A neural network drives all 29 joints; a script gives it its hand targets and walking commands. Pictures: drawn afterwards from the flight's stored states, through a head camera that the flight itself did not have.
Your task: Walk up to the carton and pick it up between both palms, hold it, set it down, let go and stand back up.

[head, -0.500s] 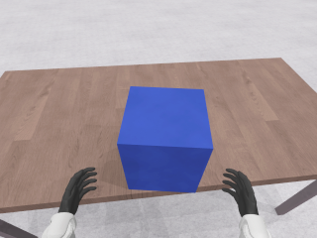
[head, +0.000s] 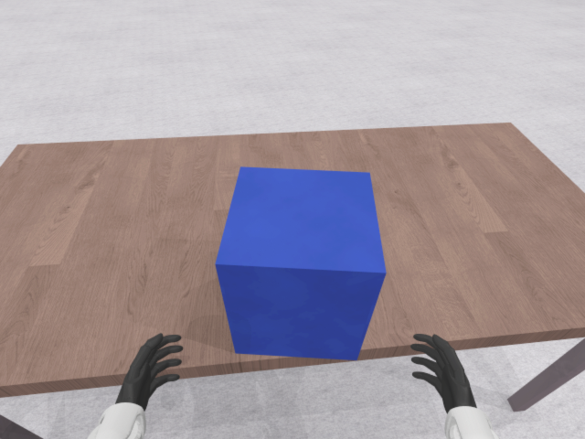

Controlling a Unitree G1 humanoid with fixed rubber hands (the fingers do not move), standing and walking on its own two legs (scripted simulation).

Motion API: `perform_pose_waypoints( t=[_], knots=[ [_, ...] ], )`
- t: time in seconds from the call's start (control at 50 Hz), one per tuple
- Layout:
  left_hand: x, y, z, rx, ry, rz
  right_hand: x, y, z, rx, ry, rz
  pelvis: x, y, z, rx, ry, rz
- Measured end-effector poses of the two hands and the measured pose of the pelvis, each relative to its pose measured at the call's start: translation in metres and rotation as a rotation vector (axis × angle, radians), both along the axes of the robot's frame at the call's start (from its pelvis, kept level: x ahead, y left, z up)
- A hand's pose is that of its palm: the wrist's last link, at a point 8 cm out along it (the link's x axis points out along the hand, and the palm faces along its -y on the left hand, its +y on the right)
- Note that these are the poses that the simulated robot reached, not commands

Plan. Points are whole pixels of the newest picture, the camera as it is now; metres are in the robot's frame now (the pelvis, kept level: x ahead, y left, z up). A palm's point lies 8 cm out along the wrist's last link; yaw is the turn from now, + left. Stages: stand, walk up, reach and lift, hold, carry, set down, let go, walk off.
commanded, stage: set down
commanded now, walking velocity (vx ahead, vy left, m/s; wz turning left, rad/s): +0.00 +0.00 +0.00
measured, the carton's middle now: (300, 266) +0.39 +0.00 +0.00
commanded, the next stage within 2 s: let go in 0.90 s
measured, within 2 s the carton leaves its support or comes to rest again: neither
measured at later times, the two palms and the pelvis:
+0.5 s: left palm (144, 402) +0.19 +0.22 -0.05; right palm (459, 407) +0.19 -0.23 -0.06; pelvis +0.01 -0.01 +0.00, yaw +0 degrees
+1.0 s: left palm out of the picture +0.15 +0.21 -0.08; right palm (478, 435) +0.15 -0.24 -0.07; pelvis +0.00 -0.01 +0.00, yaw -1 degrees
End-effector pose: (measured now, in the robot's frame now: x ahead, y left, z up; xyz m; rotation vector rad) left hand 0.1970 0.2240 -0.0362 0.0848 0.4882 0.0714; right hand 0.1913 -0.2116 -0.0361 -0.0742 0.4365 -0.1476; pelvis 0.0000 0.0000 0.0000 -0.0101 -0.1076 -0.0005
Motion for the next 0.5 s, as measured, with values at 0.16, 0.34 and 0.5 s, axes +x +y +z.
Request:
perform_pose_waypoints(
  t=[0.16, 0.34, 0.5],
  knots=[
    [-0.001, -0.007, -0.013, 0.021, 0.082, -0.008, -0.004, -0.002, -0.011, -0.022, 0.093, 0.022, 0.001, -0.006, 0.001, 0.002, 0.024, 0.003],
    [-0.006, -0.008, -0.015, 0.061, 0.14, -0.015, -0.02, -0.008, -0.037, -0.03, 0.193, 0.044, 0.007, -0.006, 0.001, 0.002, 0.033, 0.001],
    [-0.005, -0.008, -0.014, 0.06, 0.164, -0.008, -0.006, -0.014, -0.027, -0.061, 0.156, 0.08, 0.012, -0.01, 0.001, 0.005, 0.027, -0.005]
  ],
)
